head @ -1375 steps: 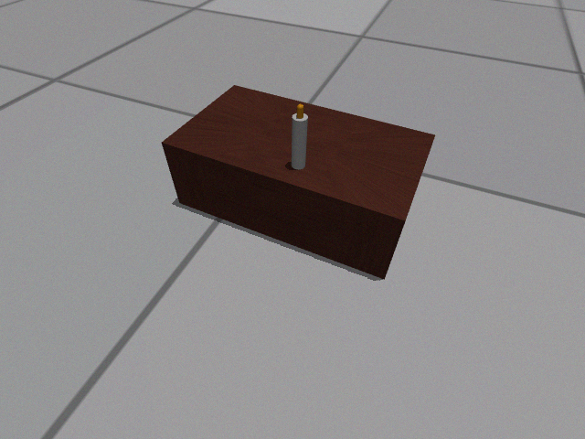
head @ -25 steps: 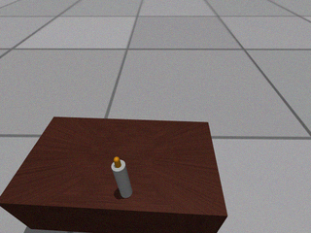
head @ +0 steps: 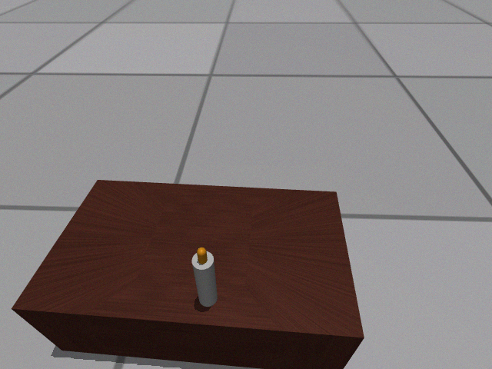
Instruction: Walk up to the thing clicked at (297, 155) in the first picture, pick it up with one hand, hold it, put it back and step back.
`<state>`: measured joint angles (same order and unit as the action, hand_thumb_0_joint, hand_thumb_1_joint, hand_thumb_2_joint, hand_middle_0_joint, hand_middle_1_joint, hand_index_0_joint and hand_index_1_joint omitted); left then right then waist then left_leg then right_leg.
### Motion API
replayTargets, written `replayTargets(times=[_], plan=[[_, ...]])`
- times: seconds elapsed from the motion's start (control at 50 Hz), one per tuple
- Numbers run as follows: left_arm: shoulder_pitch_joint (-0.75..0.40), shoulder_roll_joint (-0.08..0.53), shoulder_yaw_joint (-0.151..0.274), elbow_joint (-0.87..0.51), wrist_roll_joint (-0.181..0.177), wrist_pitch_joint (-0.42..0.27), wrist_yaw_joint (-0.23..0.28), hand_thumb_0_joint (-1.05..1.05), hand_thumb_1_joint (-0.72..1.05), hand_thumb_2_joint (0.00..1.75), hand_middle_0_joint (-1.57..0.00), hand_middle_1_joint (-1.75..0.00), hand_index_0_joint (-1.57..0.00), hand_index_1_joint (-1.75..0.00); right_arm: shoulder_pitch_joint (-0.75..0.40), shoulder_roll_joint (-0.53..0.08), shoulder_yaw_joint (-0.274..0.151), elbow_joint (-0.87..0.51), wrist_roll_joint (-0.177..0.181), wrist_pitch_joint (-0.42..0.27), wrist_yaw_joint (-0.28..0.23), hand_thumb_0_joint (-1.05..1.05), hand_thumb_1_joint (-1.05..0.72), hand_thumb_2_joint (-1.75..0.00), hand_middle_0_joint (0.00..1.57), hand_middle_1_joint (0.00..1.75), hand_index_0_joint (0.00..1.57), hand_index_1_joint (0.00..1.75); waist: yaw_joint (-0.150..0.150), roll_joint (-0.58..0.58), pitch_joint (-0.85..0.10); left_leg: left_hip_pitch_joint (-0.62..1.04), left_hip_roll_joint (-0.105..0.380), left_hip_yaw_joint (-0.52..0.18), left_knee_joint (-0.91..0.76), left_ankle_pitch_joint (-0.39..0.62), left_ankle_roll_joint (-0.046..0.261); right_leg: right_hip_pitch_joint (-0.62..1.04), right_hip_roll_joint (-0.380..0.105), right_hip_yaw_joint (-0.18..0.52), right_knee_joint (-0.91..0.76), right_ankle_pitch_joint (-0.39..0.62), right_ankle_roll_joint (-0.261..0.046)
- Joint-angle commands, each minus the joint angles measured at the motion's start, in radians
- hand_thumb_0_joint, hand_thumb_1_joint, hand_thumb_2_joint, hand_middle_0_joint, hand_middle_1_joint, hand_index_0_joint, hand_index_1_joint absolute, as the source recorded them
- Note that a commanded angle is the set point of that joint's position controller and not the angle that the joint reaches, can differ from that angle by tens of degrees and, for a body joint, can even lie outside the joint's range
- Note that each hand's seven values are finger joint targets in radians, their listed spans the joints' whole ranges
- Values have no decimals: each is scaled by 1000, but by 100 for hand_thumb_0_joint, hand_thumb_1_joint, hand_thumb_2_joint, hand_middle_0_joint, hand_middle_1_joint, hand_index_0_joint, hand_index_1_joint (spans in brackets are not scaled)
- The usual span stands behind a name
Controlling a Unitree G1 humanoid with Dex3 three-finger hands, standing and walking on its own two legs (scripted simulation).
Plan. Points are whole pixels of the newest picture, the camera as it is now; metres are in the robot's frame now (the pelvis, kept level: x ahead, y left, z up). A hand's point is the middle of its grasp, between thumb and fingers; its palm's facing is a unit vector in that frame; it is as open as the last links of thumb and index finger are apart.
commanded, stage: home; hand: left
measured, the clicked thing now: (205, 276) +0.47 +0.14 -0.28
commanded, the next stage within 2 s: stand in 0.72 s
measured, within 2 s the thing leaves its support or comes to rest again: neither
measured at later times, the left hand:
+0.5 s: hand out of the picture +0.07 +0.24 -0.15, palm faces -0.03 -0.93 -0.37, open 17.5 cm
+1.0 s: hand out of the picture +0.10 +0.23 -0.15, palm faces -0.02 -0.93 -0.37, open 16.1 cm
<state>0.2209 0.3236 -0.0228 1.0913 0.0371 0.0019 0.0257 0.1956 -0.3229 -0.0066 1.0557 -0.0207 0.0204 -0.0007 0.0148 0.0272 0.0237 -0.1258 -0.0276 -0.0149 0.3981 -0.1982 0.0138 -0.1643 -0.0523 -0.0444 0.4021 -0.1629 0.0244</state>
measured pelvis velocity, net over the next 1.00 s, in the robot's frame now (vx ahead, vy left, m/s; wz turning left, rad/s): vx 0.03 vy -0.02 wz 0.00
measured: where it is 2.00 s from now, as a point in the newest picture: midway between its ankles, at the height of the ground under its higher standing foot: outside the picture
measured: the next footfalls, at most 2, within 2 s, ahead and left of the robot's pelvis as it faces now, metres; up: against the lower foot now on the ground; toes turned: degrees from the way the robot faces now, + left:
none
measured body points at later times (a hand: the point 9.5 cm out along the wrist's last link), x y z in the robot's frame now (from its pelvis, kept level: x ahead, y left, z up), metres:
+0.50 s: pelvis +0.01 -0.01 +0.00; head +0.00 -0.02 +0.45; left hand +0.07 +0.29 -0.13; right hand +0.07 -0.30 -0.14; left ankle +0.02 +0.11 -0.74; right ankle +0.04 -0.13 -0.74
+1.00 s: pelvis +0.03 -0.02 +0.01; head +0.02 -0.03 +0.45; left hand +0.10 +0.28 -0.12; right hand +0.10 -0.31 -0.14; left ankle +0.02 +0.11 -0.74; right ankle +0.04 -0.13 -0.74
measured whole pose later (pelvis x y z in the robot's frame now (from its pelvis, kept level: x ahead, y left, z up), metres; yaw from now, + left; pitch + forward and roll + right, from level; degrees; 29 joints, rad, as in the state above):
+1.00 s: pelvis +0.03 -0.02 +0.01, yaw +0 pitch -3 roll +0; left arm 0.11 0.33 -0.01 1.15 0.02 -0.01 0.01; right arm 0.13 -0.35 0.01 1.12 -0.01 0.01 -0.01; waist 0.00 0.03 0.04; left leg -0.07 0.00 -0.03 0.30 -0.19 -0.01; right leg -0.11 -0.02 -0.06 0.33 -0.16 0.00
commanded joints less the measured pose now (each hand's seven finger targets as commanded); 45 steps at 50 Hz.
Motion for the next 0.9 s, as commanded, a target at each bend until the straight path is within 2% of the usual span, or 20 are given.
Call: replayTargets(times=[0.0,0.04,0.06,0.12,0.16,0.24,0.3,0.4,0.5,0.6,0.64,0.66,0.74,0.8,0.84,0.88], plan=[[-61,209,40,-44,-7,-24,12,0,-55,6,-5,-5,-5,-5,-46,-196,-41,-57,-2,-28,-14,0,-90,-90,20,30,20,30,-8,-32,31,-64,106,-120,-106,-31,10,-18,-72,108,-120,-143,-28],[-61,212,43,-38,-10,-21,10,0,-56,5,-5,-5,-5,-5,-47,-202,-39,-50,-1,-28,-16,0,-90,-90,20,30,20,30,-5,1,29,-84,111,-128,-128,-72,9,2,-67,99,-104,-119,-29],[-61,209,42,-35,-11,-23,10,0,-56,5,-5,-5,-5,-5,-56,-204,-39,-51,0,-30,-15,0,-90,-90,20,30,20,30,-2,-5,18,-85,109,-127,-125,-48,10,18,-70,100,-104,-103,-30],[-71,216,42,-24,-10,-24,9,0,-56,5,-5,-5,-5,-5,-54,-197,-34,-41,1,-27,-16,0,-90,-90,20,30,20,30,-8,-32,23,-68,109,-120,-119,-38,11,-3,-73,105,-114,-125,-30],[-66,210,41,-18,-10,-21,7,0,-57,4,-5,-5,-5,-5,-55,-205,-32,-36,2,-25,-15,0,-90,-90,20,30,20,30,-5,-17,45,-97,108,-127,-129,-91,11,-10,-67,100,-117,-153,-28],[-89,219,43,-16,-13,-28,8,0,-55,6,-5,-5,-5,-5,-54,-202,-30,-32,4,-28,-14,0,-90,-90,20,30,20,30,-13,-49,0,-47,112,-113,-105,40,14,19,-86,118,-132,-93,-33],[-100,217,45,-10,-16,-25,6,0,-58,4,-5,-5,-5,-5,-54,-211,-30,-20,1,-30,-17,0,-90,-90,20,30,20,30,-11,-21,14,-61,114,-114,-121,13,11,22,-79,109,-123,-84,-35],[-110,220,48,-2,-18,-23,2,0,-60,3,-4,-5,-4,-5,-67,-215,-28,-15,3,-35,-19,0,-90,-90,20,30,20,30,-7,-17,-2,-52,121,-111,-132,42,8,53,-78,102,-114,-29,-36],[-110,216,47,3,-19,-23,-1,0,-59,3,-4,-5,-5,-5,-77,-216,-28,-7,6,-35,-18,0,-90,-90,20,30,20,30,-4,-27,11,-45,125,-115,-138,47,9,44,-77,101,-129,-54,-36],[-133,220,53,-1,-21,-25,-2,0,-58,4,-5,-5,-5,-5,-83,-224,-30,-5,5,-38,-19,0,-90,-90,20,30,20,30,-8,-13,-16,-25,130,-110,-135,89,6,73,-82,104,-125,10,-38],[-131,216,52,6,-20,-24,-2,0,-59,4,-4,-5,-5,-5,-93,-220,-28,-3,6,-37,-18,0,-90,-90,20,30,20,30,-6,-23,1,-32,131,-113,-143,81,4,64,-78,98,-127,-11,-36],[-141,222,56,2,-21,-25,-2,0,-59,3,-4,-5,-5,-5,-88,-224,-31,-4,5,-39,-20,0,-90,-90,20,30,20,30,-10,-18,-29,-7,133,-106,-134,102,5,77,-84,104,-123,29,-39],[-140,219,55,4,-20,-26,-5,0,-58,4,-5,-5,-5,-5,-88,-221,-27,3,7,-38,-20,0,-90,-90,20,30,20,30,-9,-27,-12,-16,132,-106,-140,94,1,74,-79,100,-132,20,-34],[-155,223,58,0,-22,-27,-4,0,-60,3,-4,-4,-4,-4,-93,-223,-28,2,6,-40,-21,0,-90,-90,20,30,20,30,-13,-22,-49,18,140,-102,-132,154,0,91,-86,100,-121,104,-37],[-158,222,58,-3,-23,-30,-3,0,-44,19,-20,-20,-20,-20,-91,-227,-28,3,6,-40,-22,0,-90,-90,20,30,20,30,-14,-25,-62,18,141,-99,-128,187,-1,112,-90,98,-113,168,-37],[-155,216,56,3,-24,-29,-3,0,-28,35,-20,-30,-20,-30,-97,-223,-26,4,6,-40,-22,0,-90,-90,20,30,20,30,-13,-41,-54,17,142,-98,-130,187,-1,117,-92,97,-112,178,-36]])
